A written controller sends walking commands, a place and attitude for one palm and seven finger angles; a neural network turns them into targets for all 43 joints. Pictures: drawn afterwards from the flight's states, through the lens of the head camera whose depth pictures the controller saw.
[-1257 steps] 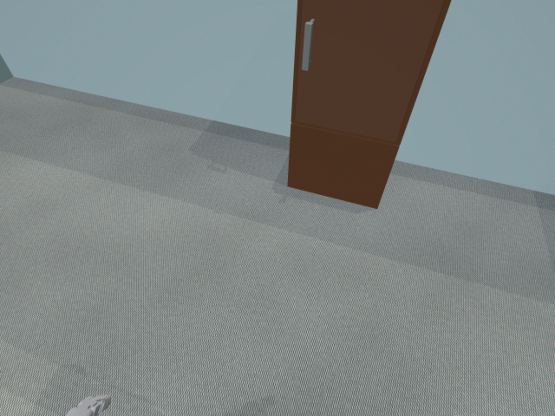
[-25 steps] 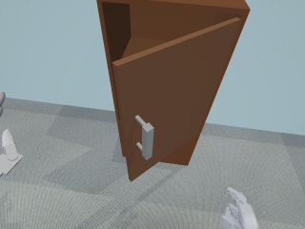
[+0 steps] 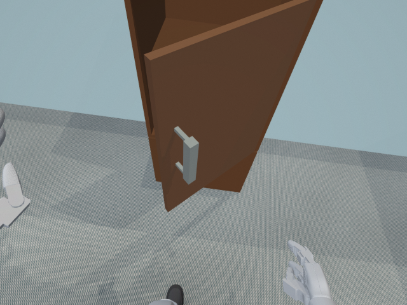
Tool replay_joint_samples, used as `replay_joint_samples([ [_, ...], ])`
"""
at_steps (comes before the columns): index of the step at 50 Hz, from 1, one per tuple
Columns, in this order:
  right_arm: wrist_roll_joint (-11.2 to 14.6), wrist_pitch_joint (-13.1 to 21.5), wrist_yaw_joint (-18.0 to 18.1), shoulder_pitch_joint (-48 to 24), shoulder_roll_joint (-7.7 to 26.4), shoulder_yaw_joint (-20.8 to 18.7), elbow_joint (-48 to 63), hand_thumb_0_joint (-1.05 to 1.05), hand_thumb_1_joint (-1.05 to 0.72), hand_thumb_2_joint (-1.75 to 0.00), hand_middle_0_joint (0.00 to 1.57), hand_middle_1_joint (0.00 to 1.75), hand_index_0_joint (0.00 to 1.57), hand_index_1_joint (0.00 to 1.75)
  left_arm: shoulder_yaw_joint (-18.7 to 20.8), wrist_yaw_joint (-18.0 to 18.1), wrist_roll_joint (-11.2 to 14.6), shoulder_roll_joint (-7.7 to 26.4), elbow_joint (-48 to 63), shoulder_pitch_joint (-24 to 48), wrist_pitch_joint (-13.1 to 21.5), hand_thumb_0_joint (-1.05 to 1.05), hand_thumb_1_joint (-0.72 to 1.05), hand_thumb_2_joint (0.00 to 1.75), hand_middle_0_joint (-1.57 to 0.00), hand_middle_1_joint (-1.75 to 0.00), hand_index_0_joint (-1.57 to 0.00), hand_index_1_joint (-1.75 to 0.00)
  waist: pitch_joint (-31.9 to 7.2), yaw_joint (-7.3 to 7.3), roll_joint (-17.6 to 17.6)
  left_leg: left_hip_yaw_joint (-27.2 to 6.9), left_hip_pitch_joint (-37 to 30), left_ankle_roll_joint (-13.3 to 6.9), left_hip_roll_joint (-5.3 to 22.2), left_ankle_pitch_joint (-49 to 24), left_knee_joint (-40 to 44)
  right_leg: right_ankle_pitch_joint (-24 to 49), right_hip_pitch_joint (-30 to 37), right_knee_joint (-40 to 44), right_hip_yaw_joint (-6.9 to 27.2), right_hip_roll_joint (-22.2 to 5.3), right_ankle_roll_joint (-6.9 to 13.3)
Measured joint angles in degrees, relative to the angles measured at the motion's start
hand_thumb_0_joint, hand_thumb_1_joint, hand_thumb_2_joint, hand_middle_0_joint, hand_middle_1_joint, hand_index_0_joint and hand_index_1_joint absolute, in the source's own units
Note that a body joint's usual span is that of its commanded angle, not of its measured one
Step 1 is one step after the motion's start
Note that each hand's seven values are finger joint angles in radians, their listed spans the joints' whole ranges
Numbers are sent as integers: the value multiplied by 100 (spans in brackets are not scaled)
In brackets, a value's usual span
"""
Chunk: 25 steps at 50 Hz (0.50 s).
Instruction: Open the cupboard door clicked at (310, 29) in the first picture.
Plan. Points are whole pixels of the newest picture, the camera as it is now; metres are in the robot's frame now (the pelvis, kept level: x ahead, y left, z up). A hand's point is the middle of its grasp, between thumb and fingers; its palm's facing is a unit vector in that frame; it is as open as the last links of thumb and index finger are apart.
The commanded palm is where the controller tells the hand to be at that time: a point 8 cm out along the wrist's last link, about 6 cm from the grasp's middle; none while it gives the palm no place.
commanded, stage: step back with the hand held close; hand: left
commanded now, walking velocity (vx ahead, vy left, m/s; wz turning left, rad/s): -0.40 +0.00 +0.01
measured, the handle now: (184, 156) +0.43 +0.09 -0.01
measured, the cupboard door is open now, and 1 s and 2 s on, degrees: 46 46 46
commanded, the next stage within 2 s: stop stepping back and stand still in 0.06 s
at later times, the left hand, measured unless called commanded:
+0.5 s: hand out of the picture +0.07 +0.21 +0.14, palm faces +0.49 -0.77 -0.40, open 7.5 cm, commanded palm -0.01 +0.25 +0.17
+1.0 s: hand out of the picture -0.03 +0.21 +0.15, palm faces +0.47 -0.78 -0.40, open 7.5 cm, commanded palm -0.09 +0.26 +0.17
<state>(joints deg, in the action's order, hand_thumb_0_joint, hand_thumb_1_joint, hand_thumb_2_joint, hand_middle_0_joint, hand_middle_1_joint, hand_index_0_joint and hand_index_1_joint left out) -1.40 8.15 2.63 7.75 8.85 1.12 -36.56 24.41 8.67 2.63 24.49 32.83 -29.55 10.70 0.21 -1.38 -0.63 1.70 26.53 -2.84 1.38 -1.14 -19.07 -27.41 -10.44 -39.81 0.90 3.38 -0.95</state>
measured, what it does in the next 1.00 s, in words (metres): walks backwards: right foot, then left foot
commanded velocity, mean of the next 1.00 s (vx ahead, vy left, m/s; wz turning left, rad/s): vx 0.14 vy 0.05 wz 0.01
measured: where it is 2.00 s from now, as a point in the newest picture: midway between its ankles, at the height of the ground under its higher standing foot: outside the picture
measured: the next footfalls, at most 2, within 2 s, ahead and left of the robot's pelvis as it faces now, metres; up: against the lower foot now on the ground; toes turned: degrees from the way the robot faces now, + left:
right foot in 0.12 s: -0.12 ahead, -0.14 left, +0.00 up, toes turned -1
left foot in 0.48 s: -0.15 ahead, +0.06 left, +0.00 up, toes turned +7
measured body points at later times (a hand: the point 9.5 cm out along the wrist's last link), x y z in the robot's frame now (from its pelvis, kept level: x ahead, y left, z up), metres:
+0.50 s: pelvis -0.13 -0.06 -0.01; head -0.13 -0.07 +0.44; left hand +0.04 +0.25 +0.16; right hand +0.03 -0.32 -0.09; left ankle -0.18 +0.05 -0.74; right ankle -0.18 -0.11 -0.74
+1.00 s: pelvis -0.21 -0.05 -0.01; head -0.22 -0.04 +0.44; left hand -0.07 +0.25 +0.17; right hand -0.06 -0.29 -0.09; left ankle -0.20 +0.09 -0.74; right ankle -0.17 -0.12 -0.74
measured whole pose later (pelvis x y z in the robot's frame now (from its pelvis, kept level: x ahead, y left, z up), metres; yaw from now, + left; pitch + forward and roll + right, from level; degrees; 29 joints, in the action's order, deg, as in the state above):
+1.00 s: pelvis -0.21 -0.05 -0.01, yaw +4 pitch +0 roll +0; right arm -1.2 7.4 6.0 17.8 13.1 0.3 -36.6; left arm 19.2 8.8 0.5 20.4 28.1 -31.8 10.5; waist -1.4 -0.6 -2.0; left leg 3.3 14.1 -2.8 3.0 20.4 -28.8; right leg -14.6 -16.6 -30.6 -6.6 0.6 3.9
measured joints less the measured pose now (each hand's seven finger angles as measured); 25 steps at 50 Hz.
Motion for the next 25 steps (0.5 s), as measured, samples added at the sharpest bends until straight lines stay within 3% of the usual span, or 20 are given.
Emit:
replay_joint_samples([
  [5,-6,-73,-94,-475,-30,40,274,1,-90,-90,20,30,20,30,102,-210,188,509,292,-121,-106,2,89,90,-21,-30,-20,-30,307,110,-159,131,223,144,-2,-574,316,243,102,759,-110,-27,76],
  [6,0,-108,-112,-533,-23,48,349,1,-90,-90,20,30,20,30,215,-243,235,653,389,-231,-84,2,89,90,-21,-30,-20,-30,353,117,-202,161,300,184,-6,-646,280,312,153,993,-171,-46,144],
  [7,16,-157,-122,-580,35,42,395,1,-90,-90,20,30,20,30,271,-289,266,710,458,-313,-42,2,89,90,-21,-30,-21,-30,422,136,-88,97,390,229,70,-682,164,167,208,1120,-268,41,349],
  [8,53,-237,-120,-586,93,28,385,1,-90,-90,20,30,20,30,288,-329,284,730,515,-407,4,2,89,90,-21,-30,-21,-30,477,161,55,-19,490,254,152,-298,-109,177,244,1155,-357,161,481],
  [9,106,-323,-105,-514,119,20,343,1,-90,-90,20,30,20,30,320,-352,288,785,569,-537,59,2,89,90,-21,-30,-21,-30,443,144,63,-125,690,316,120,529,-693,256,244,1178,-391,183,554],
  [11,215,-443,-94,-252,141,14,199,1,-90,-90,20,30,20,30,457,-327,248,839,610,-871,197,2,88,90,-22,-30,-21,-30,243,36,-134,-274,1045,377,-149,1624,-2341,429,237,1244,-333,54,571],
  [14,259,-587,-21,164,167,19,102,1,-90,-90,20,30,20,30,668,-225,146,688,384,-1182,151,1,88,90,-22,-30,-22,-30,-143,-76,-418,18,903,433,-283,1854,-3282,564,212,1355,-167,-136,595],
  [17,250,-536,135,437,366,-20,40,1,-90,-90,20,30,20,30,432,-43,55,272,-341,-761,-17,1,88,90,-21,-30,-21,-30,-375,-87,-331,289,237,351,-256,1945,-2893,670,226,1445,-167,-204,613],
  [21,279,-536,251,613,647,-148,-81,1,-90,-90,20,30,20,30,-76,125,-43,-297,-1210,72,-340,1,89,90,-21,-30,-21,-30,-493,-1,-128,386,-739,137,-279,2058,-2009,691,161,1339,-401,-253,569],
  [24,291,-614,254,596,714,-173,-15,1,-90,-90,20,30,20,30,-359,161,-83,-502,-1113,212,-494,1,89,90,-21,-30,-20,-30,-429,120,-132,379,-1427,-19,-271,1633,-1130,642,-23,1041,-559,-249,526],
  [25,291,-622,248,556,718,-177,57,1,-90,-90,20,30,20,30,-412,159,-82,-495,-938,164,-494,1,89,90,-20,-30,-20,-30,-371,181,-123,355,-1591,32,-239,1654,-826,612,-143,837,-604,-225,473],
])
